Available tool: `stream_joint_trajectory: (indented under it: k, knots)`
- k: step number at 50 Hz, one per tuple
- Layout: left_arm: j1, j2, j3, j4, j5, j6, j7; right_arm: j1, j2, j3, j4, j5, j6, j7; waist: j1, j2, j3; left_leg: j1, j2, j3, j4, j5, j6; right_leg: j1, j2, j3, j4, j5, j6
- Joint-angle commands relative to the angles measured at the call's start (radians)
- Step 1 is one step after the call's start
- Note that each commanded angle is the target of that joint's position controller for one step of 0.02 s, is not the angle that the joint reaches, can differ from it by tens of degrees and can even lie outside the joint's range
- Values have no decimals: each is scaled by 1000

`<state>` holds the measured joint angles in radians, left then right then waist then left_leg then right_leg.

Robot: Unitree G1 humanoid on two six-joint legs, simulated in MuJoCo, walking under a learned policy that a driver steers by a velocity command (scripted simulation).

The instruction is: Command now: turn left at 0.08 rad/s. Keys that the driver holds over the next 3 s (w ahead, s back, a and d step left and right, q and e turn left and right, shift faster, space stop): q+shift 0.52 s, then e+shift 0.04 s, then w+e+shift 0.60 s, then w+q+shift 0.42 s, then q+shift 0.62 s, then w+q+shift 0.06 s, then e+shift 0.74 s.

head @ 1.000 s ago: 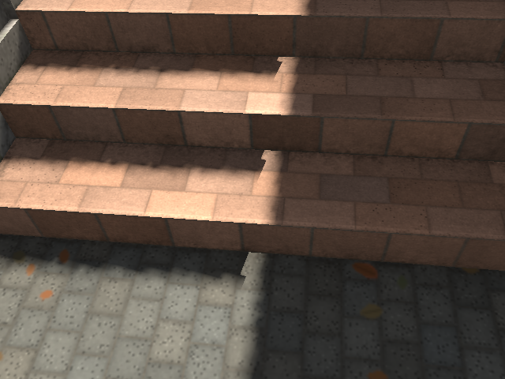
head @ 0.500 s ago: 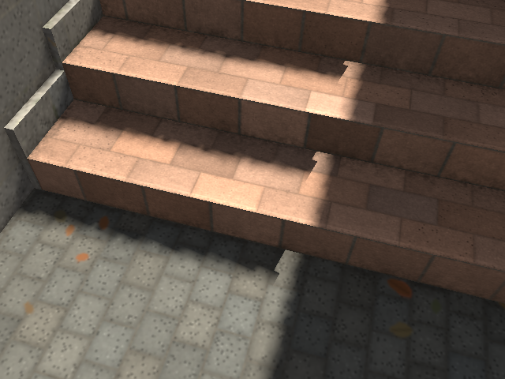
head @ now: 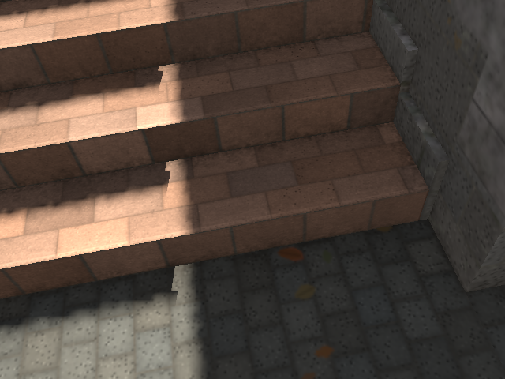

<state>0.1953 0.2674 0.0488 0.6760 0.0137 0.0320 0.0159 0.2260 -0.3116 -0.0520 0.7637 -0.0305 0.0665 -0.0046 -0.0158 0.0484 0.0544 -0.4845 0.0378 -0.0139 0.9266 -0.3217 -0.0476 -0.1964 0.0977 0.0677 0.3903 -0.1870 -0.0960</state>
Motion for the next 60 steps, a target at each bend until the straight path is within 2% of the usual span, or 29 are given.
stream_joint_trajectory:
  k: [1,4,8,11,13,14,15,16,17,19,21,26,28,29,31,33,39,43,44,46,47,48,49,50,51,52,55,58,60]
  knots:
    - [46,90,5,-6,18,-20,16,-27,-40,3,-42,3,-8,8,52,-154,-45,63,-1,-6,-126,5,20,46,-285,141,-170,60,-99]
    - [19,155,19,-2,25,-24,8,-34,-84,-15,-45,16,-10,16,48,-167,-14,77,-40,10,-127,-64,42,31,-307,103,-108,171,-115]
    - [23,134,21,2,9,-16,14,-2,-58,-14,-57,19,-16,33,39,-136,-34,62,-25,42,-135,-142,55,101,-373,101,-27,388,-147]
    - [4,148,34,9,12,-18,21,6,-44,-14,-75,18,-23,38,31,-132,-63,100,-37,66,-221,-159,67,126,-389,65,37,489,-124]
    - [-28,151,37,10,5,-13,22,52,-31,-16,-76,37,-33,33,-10,-135,-92,219,-58,73,-415,4,91,95,-345,-13,139,438,-65]
    - [-25,142,37,9,4,-17,20,77,-73,-27,-76,25,-44,28,-28,-59,-104,309,-21,-55,-543,133,123,11,-286,-74,271,289,0]
    - [-18,95,26,-27,18,-15,14,114,-206,-58,-93,8,-59,22,-12,159,-120,459,234,-425,-597,487,195,-235,-155,-176,535,-142,81]
    - [-115,63,12,-79,15,-2,22,198,-264,-81,-69,21,-55,26,-56,240,-97,477,326,-613,-586,804,361,-429,-4,-78,666,-494,104]
    - [-86,86,11,-60,23,1,21,201,-223,-79,-72,32,-49,23,-45,85,-99,509,294,-531,-573,744,384,-461,-59,-6,768,-450,112]
    - [-85,110,17,-36,5,-10,10,58,-156,-64,-105,34,-28,10,11,-6,-37,440,164,-389,-584,584,308,-469,-104,10,742,-267,126]
    - [-70,123,19,-28,20,-7,0,36,-142,-62,-121,40,-22,4,11,16,-81,462,105,-346,-572,645,273,-444,-103,-3,730,-193,150]
    - [-95,117,9,-47,13,5,-3,101,-181,-80,-113,34,-22,0,-19,28,-96,473,66,-400,-547,590,247,-465,-90,6,625,-157,169]
    - [-60,130,11,-24,7,8,1,95,-161,-70,-117,26,-22,-7,-23,57,-113,483,78,-376,-546,621,245,-449,-99,-17,589,-145,168]
    - [-47,133,9,-14,13,5,-4,119,-145,-62,-110,21,-25,-6,-36,63,-148,477,75,-382,-588,414,253,-415,-108,-32,568,-139,165]
    - [-82,126,6,-9,26,-4,-23,132,-113,-43,-97,3,-37,7,-62,109,-99,439,78,-437,-705,-138,268,-421,-133,-45,498,-95,149]
    - [-142,141,9,-15,21,-18,-39,134,-136,-43,-87,-9,-59,15,-82,118,-20,428,116,-470,-762,-264,277,-458,-144,-53,426,-64,130]
    - [-156,148,9,-23,1,-50,-75,134,-165,-48,-53,-15,-130,2,-67,62,52,498,211,-357,-816,-247,253,-505,-128,-6,355,-74,46]
    - [-153,153,7,-52,-1,-48,-91,104,-173,-51,-40,-20,-149,1,-42,48,77,484,241,-242,-837,-201,231,-443,-157,-76,308,-127,-3]
    - [-136,151,6,-55,-3,-46,-93,92,-176,-51,-37,-20,-151,3,-28,42,77,454,235,-193,-823,-143,224,-378,-147,-107,281,-137,-22]
    - [51,160,18,-6,2,-52,-86,45,-182,-47,-37,-9,-153,7,80,-2,-8,316,174,-31,-572,347,189,-42,-43,-197,214,-143,-57]
    - [279,213,46,69,11,-64,-75,42,-154,-33,-44,-14,-152,5,172,-110,-135,186,103,78,-213,596,160,243,-12,-132,187,-212,-88]
    - [440,346,81,85,24,-74,-56,-1,-72,-1,-107,-8,-163,13,223,-362,-214,-128,-26,136,216,337,91,439,-279,397,-31,-658,-191]
    - [367,303,61,74,5,-79,-59,-60,-53,6,-137,-26,-180,20,156,-393,-156,-399,-137,-36,359,-91,85,467,-356,854,-258,-768,-224]
    - [285,283,63,55,3,-77,-59,-112,-94,8,-148,-39,-192,30,138,-230,-72,-484,-51,-96,411,-22,94,425,-368,759,-206,-629,-218]
    - [276,277,67,56,-3,-79,-55,-108,-115,8,-132,-41,-198,38,117,-94,-64,-433,-1,-95,364,53,90,354,-340,629,-173,-500,-210]
    - [256,258,63,58,-7,-80,-47,-87,-106,12,-122,-44,-196,39,78,-37,-30,-368,30,-82,286,83,78,252,-298,529,-187,-395,-188]
    - [231,180,38,57,-19,-97,-27,-85,-86,30,-128,-69,-155,53,35,-77,37,-278,39,-32,151,112,15,85,-184,372,-242,-172,-174]
    - [253,204,48,73,-18,-104,-25,-228,-68,43,-183,-35,-136,56,60,-82,66,-252,1,32,-54,213,-15,18,-128,305,-263,47,-167]
    - [273,198,45,107,-27,-119,-25,-302,-30,64,-200,-31,-144,57,89,-76,53,-147,-35,105,-246,325,5,15,-109,222,-254,419,-116]
